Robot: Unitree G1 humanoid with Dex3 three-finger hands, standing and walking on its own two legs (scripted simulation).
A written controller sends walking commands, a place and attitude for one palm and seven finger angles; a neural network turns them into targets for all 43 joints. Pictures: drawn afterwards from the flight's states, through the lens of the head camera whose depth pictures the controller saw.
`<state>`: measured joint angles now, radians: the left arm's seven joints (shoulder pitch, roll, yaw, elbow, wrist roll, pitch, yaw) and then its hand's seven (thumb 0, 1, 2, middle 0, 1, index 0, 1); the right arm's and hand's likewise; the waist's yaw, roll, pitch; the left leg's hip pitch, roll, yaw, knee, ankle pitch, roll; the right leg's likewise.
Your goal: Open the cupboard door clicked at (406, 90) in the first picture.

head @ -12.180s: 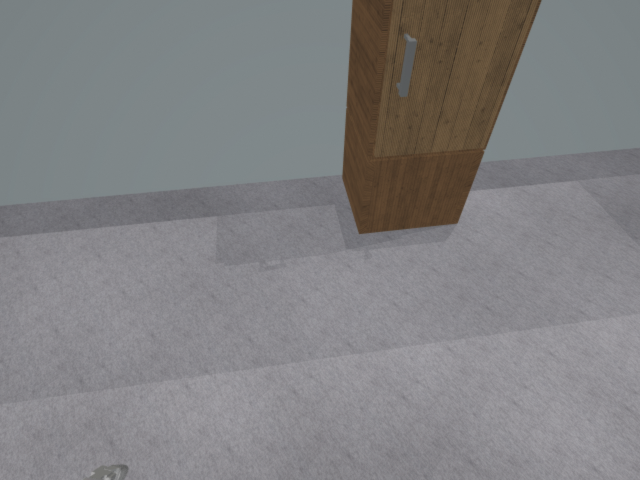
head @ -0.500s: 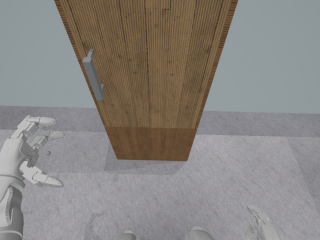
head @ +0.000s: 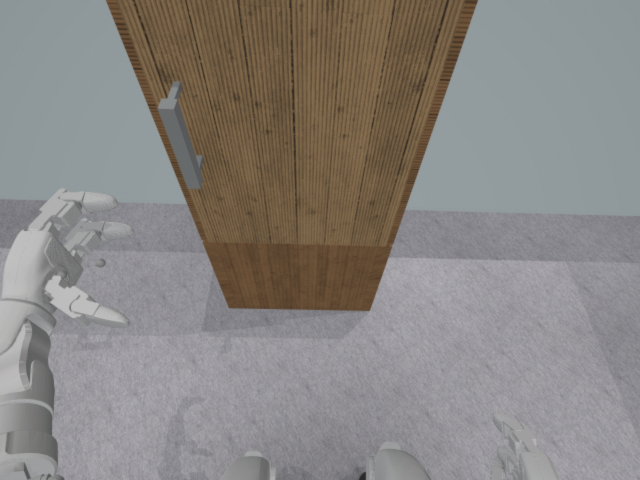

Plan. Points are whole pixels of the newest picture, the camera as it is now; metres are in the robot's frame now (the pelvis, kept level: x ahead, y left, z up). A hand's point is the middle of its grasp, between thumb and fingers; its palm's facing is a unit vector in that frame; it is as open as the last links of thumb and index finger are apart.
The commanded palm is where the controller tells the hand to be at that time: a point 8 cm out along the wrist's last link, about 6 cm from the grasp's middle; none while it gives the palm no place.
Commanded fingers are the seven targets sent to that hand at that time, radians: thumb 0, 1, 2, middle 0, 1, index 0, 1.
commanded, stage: move the hooked fingers beside the handle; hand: left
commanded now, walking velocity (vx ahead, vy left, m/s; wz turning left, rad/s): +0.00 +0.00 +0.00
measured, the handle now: (185, 138) +0.58 +0.23 +0.05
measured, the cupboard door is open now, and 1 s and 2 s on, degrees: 0 0 0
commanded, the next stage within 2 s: none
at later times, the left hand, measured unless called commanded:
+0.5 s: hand (115, 214) +0.41 +0.28 +0.07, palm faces +0.01 -1.00 -0.01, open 14.0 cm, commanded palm +0.39 +0.33 +0.06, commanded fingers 0.00 -0.50 0.30 -0.30 -1.20 -0.30 -1.20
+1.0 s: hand (125, 175) +0.48 +0.29 +0.07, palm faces +0.00 -1.00 -0.01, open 14.0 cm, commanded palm +0.47 +0.33 +0.06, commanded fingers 0.00 -0.50 0.30 -0.30 -1.20 -0.30 -1.20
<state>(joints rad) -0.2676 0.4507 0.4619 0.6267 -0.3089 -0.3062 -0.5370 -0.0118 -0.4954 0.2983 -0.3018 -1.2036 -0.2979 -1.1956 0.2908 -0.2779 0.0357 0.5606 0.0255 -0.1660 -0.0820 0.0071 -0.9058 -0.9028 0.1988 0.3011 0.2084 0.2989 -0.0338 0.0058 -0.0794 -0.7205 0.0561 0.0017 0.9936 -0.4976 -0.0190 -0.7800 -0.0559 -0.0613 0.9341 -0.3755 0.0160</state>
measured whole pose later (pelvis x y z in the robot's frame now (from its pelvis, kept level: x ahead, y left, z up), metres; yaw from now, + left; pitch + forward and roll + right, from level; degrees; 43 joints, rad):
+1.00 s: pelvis -0.01 +0.01 -0.02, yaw -2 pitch +22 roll -3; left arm -0.86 0.75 0.58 1.19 -0.13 -0.35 -0.54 -0.01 -0.50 0.30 -0.30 -1.20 -0.30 -1.20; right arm 0.36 -0.29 0.06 0.59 0.00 0.03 -0.05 0.00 -0.91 -0.90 0.20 0.30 0.21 0.30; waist -0.16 0.00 -0.08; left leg -0.98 0.08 0.00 1.12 -0.53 0.00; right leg -1.03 -0.03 -0.05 1.01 -0.36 0.03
